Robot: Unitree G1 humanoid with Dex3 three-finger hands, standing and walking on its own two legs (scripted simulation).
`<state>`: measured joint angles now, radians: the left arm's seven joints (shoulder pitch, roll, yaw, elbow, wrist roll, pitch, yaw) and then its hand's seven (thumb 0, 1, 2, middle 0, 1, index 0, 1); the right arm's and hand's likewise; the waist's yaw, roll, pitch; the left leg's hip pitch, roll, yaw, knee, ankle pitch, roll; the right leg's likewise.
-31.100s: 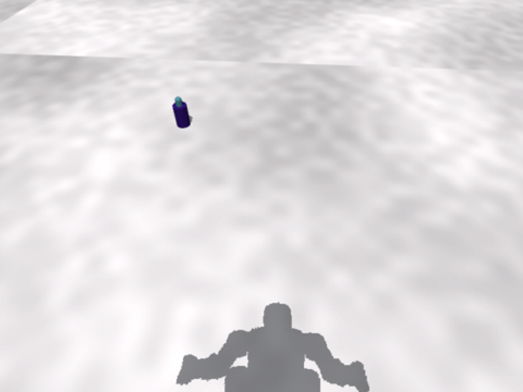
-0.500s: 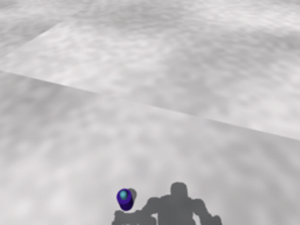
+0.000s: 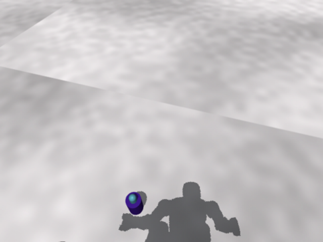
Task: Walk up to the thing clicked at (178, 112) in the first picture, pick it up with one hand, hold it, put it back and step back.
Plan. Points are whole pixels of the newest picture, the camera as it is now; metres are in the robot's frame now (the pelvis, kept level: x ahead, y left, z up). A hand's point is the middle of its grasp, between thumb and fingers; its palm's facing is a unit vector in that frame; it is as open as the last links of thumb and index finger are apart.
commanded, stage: step back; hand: left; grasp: from the side
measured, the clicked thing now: (134, 202) +0.41 +0.19 -0.68
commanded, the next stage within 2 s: none
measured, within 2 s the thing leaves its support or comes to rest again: neither
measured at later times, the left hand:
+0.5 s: hand out of the picture +0.05 +0.31 -0.18, palm faces -0.09 -0.93 -0.36, open 7.4 cm
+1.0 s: hand out of the picture -0.06 +0.33 -0.17, palm faces -0.02 -0.93 -0.37, open 7.4 cm
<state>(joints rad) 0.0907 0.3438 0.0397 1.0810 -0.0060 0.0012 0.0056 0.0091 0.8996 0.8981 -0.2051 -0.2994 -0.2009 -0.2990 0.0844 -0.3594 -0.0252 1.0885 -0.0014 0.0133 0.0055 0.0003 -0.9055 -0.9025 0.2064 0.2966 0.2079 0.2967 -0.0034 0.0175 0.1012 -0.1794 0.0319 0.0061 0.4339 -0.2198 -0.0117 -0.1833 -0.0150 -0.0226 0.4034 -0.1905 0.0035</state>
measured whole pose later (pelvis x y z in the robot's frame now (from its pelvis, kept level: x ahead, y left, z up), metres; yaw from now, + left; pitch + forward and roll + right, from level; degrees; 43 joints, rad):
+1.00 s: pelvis -0.20 +0.07 -0.02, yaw -1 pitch -3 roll +1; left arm 0.11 0.39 0.07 0.76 0.02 0.07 0.01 0.01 0.90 0.90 -0.20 -0.30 -0.20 -0.30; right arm 0.15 -0.38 -0.05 0.88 -0.03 0.02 -0.01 0.00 -0.91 -0.90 0.21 0.30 0.21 0.30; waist 0.01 -0.06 0.20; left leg -0.23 -0.06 -0.01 0.63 -0.35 0.03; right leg -0.42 0.01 0.09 0.76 -0.38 0.00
